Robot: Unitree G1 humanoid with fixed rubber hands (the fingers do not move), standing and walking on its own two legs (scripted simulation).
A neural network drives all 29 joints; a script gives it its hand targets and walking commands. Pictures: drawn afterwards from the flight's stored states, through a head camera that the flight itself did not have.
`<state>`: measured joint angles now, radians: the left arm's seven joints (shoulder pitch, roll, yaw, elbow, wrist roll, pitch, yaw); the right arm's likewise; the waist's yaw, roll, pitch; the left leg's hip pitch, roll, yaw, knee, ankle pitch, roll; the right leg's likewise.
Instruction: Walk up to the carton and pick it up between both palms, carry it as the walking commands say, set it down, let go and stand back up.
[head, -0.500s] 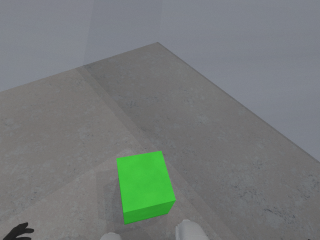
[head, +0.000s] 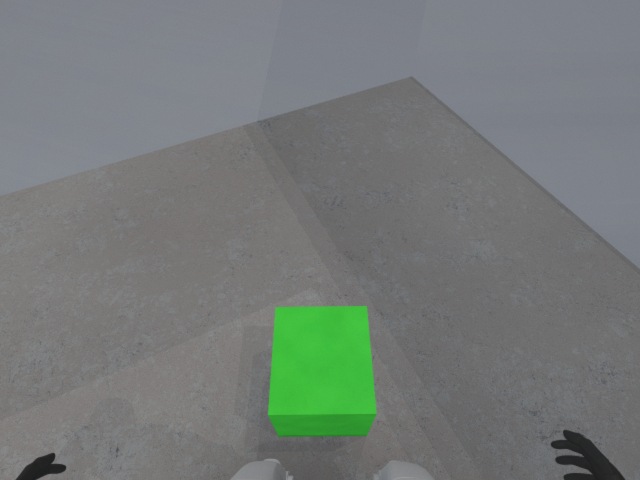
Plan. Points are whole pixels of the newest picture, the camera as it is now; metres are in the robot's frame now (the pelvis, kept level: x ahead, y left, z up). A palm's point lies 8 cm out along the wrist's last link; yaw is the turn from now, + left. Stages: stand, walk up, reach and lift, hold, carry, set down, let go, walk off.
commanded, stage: walk up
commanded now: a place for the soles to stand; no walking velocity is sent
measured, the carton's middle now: (321, 372) +0.44 +0.00 -0.61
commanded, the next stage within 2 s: none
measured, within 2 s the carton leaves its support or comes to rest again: neither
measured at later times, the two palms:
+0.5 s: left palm out of the picture +0.08 +0.36 -0.07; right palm (560, 452) +0.16 -0.28 -0.06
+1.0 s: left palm out of the picture +0.06 +0.35 -0.08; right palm out of the picture +0.11 -0.32 -0.07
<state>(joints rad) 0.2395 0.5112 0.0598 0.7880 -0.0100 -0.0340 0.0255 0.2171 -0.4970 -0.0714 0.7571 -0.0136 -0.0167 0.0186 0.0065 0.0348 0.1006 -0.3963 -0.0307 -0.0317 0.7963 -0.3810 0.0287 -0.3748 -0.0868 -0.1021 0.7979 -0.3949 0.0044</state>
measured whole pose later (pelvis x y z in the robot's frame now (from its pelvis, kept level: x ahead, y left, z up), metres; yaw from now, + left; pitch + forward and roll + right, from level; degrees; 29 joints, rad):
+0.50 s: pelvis +0.01 +0.02 +0.02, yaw +3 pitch -1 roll -1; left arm 0.15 0.45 0.02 0.95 0.00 -0.05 0.01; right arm 0.08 -0.42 -0.01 0.94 -0.01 -0.01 0.02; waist 0.03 0.00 0.05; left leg -0.31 0.00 -0.04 0.62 -0.29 0.00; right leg -0.25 -0.06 -0.07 0.57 -0.30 0.04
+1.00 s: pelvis -0.03 +0.01 +0.02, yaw +3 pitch -2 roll -1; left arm 0.05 0.44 0.03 1.01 0.00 0.03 -0.01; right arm 0.03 -0.46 -0.04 1.03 -0.01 0.01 0.00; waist 0.00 0.01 0.12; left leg -0.33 0.01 -0.06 0.58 -0.22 0.00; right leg -0.27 -0.06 -0.09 0.54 -0.23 0.02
